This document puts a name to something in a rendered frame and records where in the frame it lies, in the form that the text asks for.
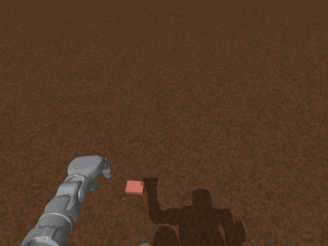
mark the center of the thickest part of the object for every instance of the left robot arm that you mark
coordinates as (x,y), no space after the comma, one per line
(57,221)

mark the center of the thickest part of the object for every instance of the small box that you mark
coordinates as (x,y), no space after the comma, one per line
(135,187)

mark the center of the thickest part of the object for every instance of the left robot hand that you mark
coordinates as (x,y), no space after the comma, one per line
(90,166)

